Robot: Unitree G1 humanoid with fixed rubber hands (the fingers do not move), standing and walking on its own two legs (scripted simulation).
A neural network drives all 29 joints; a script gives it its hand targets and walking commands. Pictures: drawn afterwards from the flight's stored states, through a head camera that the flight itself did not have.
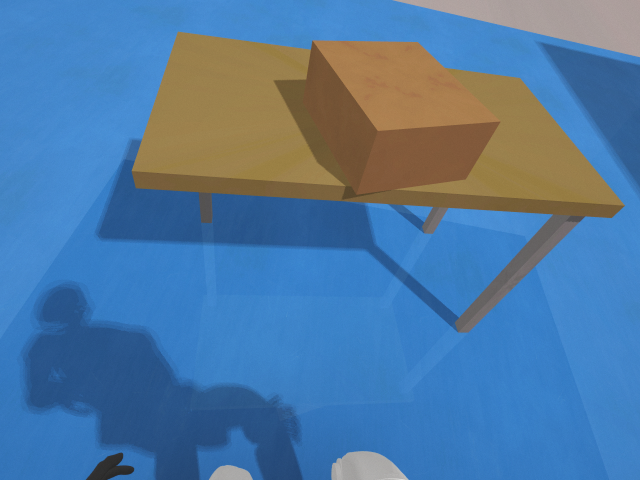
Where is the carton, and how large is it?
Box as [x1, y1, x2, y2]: [303, 40, 500, 194]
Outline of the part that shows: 312,40 303,103 356,194 464,179 467,176 500,121 417,42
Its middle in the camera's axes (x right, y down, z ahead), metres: +0.15 -0.27 +0.82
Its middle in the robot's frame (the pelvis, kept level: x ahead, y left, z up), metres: +0.81 -0.15 +0.04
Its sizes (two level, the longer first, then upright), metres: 0.317 0.264 0.144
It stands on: a table, 0.69 m high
